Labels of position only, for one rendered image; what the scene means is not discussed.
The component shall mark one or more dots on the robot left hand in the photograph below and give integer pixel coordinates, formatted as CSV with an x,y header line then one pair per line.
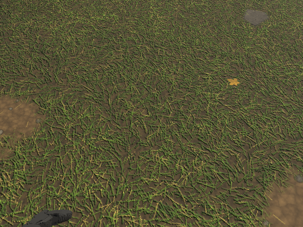
x,y
48,218

